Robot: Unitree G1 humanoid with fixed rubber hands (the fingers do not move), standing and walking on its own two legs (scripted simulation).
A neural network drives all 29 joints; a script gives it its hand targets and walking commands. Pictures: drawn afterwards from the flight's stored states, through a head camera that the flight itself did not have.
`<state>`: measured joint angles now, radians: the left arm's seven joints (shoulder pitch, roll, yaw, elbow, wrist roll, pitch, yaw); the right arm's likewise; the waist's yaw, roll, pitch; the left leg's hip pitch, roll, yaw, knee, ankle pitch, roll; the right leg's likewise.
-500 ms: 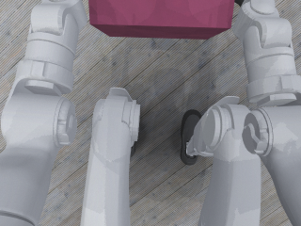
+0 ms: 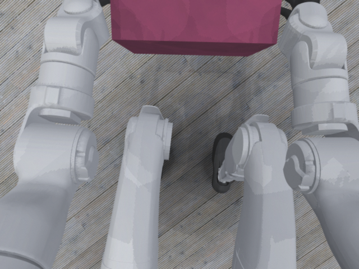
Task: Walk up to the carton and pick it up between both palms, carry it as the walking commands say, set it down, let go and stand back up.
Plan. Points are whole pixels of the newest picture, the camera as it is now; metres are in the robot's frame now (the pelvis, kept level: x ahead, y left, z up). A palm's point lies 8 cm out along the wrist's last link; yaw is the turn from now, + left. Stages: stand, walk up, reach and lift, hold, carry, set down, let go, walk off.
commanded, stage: reach and lift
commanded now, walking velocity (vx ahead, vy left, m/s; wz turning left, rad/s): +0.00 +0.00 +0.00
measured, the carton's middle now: (193, 7) +0.56 +0.04 -0.15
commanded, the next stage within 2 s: none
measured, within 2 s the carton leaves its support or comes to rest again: neither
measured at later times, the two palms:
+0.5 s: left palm out of the picture +0.51 +0.20 +0.00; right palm out of the picture +0.52 -0.14 -0.01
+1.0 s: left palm out of the picture +0.48 +0.20 +0.07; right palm out of the picture +0.50 -0.14 +0.07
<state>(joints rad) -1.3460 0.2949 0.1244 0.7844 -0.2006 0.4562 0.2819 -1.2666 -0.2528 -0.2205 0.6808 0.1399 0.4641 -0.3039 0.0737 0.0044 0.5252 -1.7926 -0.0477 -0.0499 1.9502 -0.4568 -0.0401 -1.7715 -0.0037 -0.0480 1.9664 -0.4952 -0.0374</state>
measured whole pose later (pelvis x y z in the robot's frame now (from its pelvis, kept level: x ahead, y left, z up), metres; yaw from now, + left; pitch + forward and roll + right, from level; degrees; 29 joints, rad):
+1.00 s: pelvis -0.01 -0.01 +0.11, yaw +2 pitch +10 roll +0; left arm -1.23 0.25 0.13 0.76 -0.16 0.50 0.28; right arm -1.16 -0.21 -0.23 0.66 0.08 0.51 -0.28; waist 0.06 0.00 0.52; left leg -1.36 -0.06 -0.07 1.55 -0.36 -0.05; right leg -1.34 0.00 -0.05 1.58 -0.41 -0.04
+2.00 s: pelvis +0.00 -0.02 +0.23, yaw +3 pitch +0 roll +0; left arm -1.05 0.21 0.14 0.71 -0.10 0.52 0.25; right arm -0.97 -0.12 -0.25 0.57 0.02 0.55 -0.28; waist 0.05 0.00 0.52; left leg -0.80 -0.05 -0.10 1.01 -0.21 -0.05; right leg -0.79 0.01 -0.05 1.06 -0.27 -0.04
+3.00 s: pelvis +0.08 -0.01 +0.32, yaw +3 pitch +0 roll +0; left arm -0.72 0.02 0.37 0.83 0.19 0.64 0.14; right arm -0.72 0.01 -0.44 0.85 -0.24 0.59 -0.13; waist 0.02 0.00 -0.13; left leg -0.39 -0.03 -0.11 0.52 -0.14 -0.03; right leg -0.37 0.02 -0.04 0.55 -0.17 -0.04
